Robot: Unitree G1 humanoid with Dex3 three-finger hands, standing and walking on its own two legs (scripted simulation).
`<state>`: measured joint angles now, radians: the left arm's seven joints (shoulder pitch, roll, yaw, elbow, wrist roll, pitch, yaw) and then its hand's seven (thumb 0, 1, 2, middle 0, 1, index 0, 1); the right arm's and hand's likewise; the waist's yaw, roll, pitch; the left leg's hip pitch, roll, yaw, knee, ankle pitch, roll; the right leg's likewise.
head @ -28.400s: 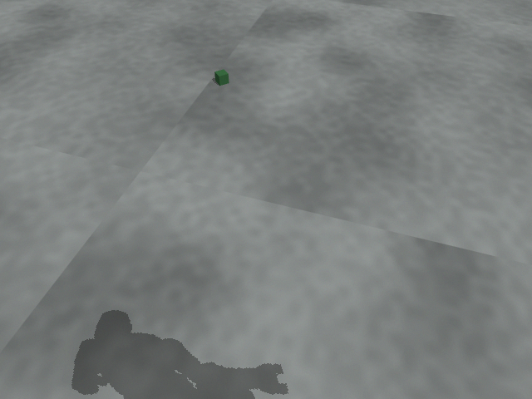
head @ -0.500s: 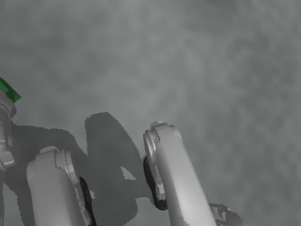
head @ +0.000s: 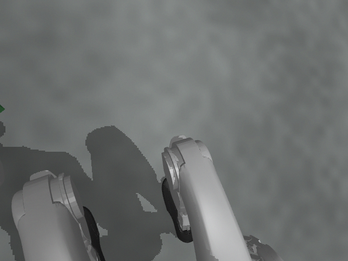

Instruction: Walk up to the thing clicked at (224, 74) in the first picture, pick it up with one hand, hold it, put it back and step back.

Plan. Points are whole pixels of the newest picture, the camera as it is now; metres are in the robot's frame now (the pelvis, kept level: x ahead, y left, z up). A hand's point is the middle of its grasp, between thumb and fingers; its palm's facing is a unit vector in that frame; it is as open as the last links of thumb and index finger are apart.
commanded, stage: lower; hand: left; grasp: from above
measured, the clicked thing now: out of the picture +0.49 +0.32 -0.19
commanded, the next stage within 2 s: rest in 0.26 s
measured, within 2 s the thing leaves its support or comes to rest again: rests again in 1.20 s
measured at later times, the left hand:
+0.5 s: hand out of the picture +0.50 +0.31 -0.21, palm faces -0.29 -0.31 -0.91, open 9.5 cm
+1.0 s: hand out of the picture +0.50 +0.31 -0.24, palm faces -0.29 -0.32 -0.90, open 9.5 cm
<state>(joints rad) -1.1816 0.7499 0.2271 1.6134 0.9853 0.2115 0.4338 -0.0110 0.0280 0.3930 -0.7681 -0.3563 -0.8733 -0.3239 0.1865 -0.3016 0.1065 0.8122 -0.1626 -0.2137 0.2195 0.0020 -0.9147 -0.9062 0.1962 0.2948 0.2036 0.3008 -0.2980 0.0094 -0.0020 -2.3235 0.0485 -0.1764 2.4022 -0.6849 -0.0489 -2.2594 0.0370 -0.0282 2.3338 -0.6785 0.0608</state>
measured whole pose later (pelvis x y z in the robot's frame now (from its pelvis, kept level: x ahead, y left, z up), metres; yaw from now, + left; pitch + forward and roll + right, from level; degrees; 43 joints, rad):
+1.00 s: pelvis +0.00 +0.01 -0.02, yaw -6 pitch +31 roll -12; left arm -1.26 0.97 0.27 1.76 0.96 0.20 0.60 -0.02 -0.01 0.43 -0.80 -0.36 -0.89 -0.34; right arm 0.16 -0.35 0.26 0.73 -0.22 -0.29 0.29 0.00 -0.92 -0.91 0.19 0.29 0.20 0.30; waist -0.40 -0.10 0.16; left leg -2.35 0.06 -0.26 2.50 -0.72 -0.03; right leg -2.24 0.07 -0.09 2.35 -0.67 0.08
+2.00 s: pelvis -0.01 +0.02 -0.01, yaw -8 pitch +28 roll -15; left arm -1.31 1.10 0.24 1.82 0.94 0.20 0.64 0.00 -0.10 0.63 -0.55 -0.60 -0.56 -0.62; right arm 0.16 -0.38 0.35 0.67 -0.23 -0.34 0.31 0.00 -0.90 -0.90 0.20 0.30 0.20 0.30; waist -0.47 -0.15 0.24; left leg -2.33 0.06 -0.30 2.49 -0.70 -0.01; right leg -2.19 0.08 -0.13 2.30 -0.64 0.09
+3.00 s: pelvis -0.01 +0.02 +0.00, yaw -8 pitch +29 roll -16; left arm -1.29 1.12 0.21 1.76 0.92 0.20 0.60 0.00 -0.49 1.00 -0.11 -0.96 -0.11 -0.97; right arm 0.17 -0.37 0.36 0.66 -0.23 -0.31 0.28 0.01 -0.91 -0.90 0.20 0.29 0.20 0.30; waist -0.47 -0.14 0.25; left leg -2.33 0.06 -0.30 2.47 -0.69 -0.01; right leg -2.18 0.07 -0.13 2.27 -0.64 0.09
